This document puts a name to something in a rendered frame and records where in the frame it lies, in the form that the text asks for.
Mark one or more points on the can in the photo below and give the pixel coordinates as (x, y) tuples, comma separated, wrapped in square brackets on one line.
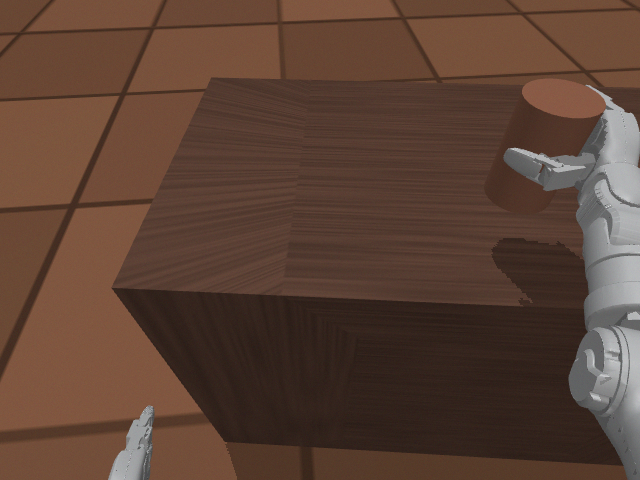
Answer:
[(552, 116)]

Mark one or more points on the right robot arm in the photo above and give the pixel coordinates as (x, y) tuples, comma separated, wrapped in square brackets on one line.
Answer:
[(605, 376)]

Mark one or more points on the left robot hand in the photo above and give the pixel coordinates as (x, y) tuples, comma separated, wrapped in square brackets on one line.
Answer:
[(133, 463)]

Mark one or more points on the right robot hand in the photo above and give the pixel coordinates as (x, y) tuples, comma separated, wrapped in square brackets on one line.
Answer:
[(614, 139)]

